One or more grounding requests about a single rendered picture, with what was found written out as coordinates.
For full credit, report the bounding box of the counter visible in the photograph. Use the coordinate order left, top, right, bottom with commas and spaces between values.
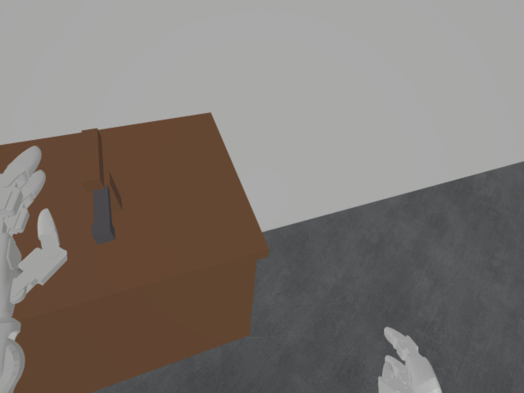
0, 112, 269, 393

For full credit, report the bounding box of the robot left forearm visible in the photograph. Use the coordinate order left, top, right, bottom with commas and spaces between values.
0, 318, 25, 393

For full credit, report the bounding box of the tap lever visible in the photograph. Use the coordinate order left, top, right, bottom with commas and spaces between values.
92, 186, 115, 244

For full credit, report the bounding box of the robot right hand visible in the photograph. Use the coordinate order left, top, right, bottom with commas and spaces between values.
378, 327, 442, 393

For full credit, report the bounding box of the robot left hand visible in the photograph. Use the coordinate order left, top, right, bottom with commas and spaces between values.
0, 146, 67, 318

